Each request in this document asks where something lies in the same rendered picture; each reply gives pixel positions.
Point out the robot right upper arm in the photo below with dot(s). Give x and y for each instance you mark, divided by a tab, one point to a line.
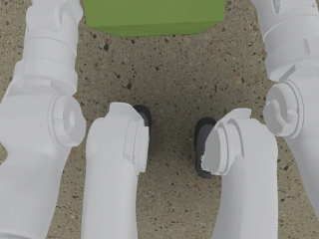
292	111

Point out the left robot forearm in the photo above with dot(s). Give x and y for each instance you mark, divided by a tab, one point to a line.
50	49

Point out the right robot forearm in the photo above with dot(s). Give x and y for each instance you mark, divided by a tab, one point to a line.
290	33

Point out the robot left upper arm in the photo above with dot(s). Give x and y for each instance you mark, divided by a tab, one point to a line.
38	131

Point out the robot right shin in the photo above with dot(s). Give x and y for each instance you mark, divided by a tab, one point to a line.
242	113

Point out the left robot thigh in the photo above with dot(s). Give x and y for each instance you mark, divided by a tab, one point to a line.
111	180

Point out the carton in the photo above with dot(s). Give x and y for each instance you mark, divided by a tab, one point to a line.
148	18

